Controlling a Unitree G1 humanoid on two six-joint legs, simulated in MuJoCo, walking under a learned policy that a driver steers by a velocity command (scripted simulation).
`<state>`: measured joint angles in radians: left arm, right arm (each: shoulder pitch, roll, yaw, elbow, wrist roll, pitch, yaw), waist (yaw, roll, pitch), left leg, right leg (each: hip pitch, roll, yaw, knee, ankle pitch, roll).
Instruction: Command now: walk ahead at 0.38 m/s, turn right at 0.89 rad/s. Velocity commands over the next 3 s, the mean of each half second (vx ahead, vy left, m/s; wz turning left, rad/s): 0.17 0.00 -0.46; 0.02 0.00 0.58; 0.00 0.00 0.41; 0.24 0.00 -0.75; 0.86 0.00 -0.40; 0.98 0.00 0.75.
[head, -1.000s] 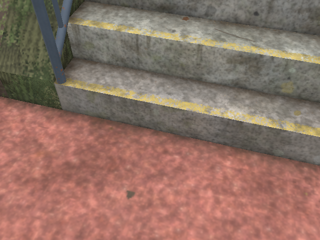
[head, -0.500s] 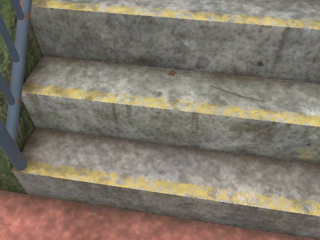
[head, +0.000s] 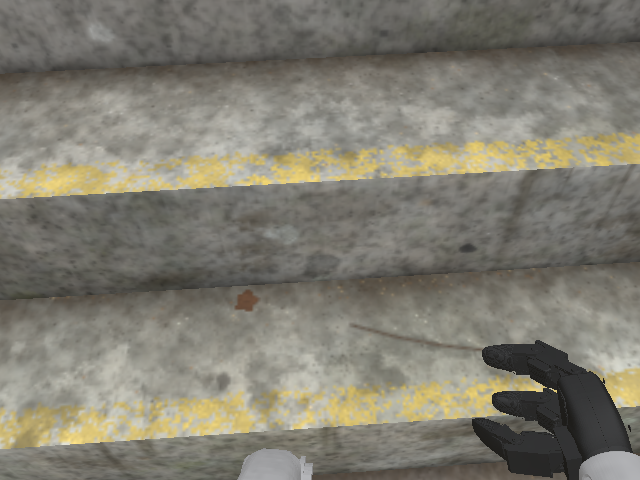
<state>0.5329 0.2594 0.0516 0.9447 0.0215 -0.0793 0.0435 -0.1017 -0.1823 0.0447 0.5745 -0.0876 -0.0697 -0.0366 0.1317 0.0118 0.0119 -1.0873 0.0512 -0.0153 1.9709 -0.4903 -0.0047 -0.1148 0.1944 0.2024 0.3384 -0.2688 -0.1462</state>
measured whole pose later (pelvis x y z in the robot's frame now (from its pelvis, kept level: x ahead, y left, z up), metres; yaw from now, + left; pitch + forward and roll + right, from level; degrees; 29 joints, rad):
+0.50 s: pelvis +0.13 +0.06 +0.18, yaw -11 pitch +2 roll +0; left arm -0.03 0.16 0.01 0.56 0.04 0.03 0.04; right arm 0.34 -0.19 -0.04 0.93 -0.02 0.00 -0.06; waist -0.03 -0.07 0.07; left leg -0.48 0.02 0.08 0.68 -0.24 0.05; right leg -0.96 0.06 0.15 1.54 -0.07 0.07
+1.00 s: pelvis +0.11 +0.05 +0.14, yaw +9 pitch +1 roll -3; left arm 0.14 0.19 -0.01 0.51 0.02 0.02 0.14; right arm 0.19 -0.27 -0.04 0.54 -0.01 0.13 -0.08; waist -0.05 0.01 0.02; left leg -0.70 0.07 -0.06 1.55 -0.20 -0.12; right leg -0.54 -0.17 -0.20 0.91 -0.36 0.02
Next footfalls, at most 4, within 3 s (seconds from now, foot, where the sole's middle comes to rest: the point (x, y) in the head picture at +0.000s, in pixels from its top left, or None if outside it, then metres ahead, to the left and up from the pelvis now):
0.14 left None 0.26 0.15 -0.58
0.66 right None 0.23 -0.10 -0.58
1.04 left None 0.04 0.19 -0.60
1.28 left None -0.07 0.21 -0.78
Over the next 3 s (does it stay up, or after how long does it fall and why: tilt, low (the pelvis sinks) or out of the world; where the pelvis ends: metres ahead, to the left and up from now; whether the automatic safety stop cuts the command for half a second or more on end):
stays up -0.02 0.17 -0.01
